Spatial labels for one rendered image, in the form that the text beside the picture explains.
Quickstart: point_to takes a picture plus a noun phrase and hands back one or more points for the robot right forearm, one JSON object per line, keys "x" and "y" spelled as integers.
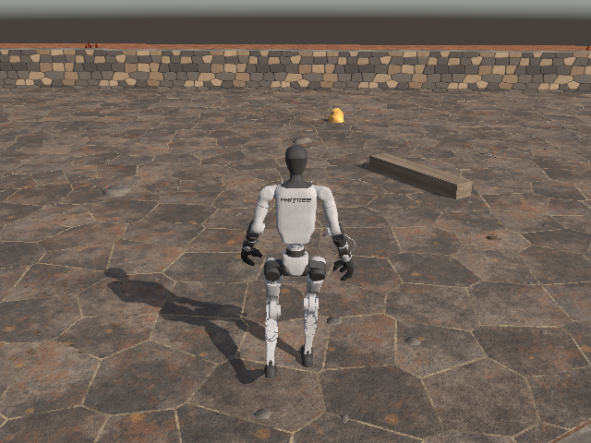
{"x": 342, "y": 246}

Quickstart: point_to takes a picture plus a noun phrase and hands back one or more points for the robot right upper arm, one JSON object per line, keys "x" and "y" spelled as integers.
{"x": 330, "y": 211}

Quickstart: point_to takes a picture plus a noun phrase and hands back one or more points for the right robot hand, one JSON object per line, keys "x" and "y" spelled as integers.
{"x": 349, "y": 266}

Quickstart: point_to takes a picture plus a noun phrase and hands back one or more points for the humanoid robot head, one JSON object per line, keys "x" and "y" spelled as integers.
{"x": 296, "y": 158}

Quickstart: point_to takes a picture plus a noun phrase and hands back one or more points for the robot left upper arm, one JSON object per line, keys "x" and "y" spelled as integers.
{"x": 266, "y": 194}

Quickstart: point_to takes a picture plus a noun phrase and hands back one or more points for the left robot foot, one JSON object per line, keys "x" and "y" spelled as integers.
{"x": 270, "y": 370}

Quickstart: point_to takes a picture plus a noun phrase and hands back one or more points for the robot left forearm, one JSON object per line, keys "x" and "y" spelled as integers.
{"x": 250, "y": 239}

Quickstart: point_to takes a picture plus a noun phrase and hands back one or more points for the left robot hand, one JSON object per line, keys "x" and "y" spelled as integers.
{"x": 255, "y": 253}

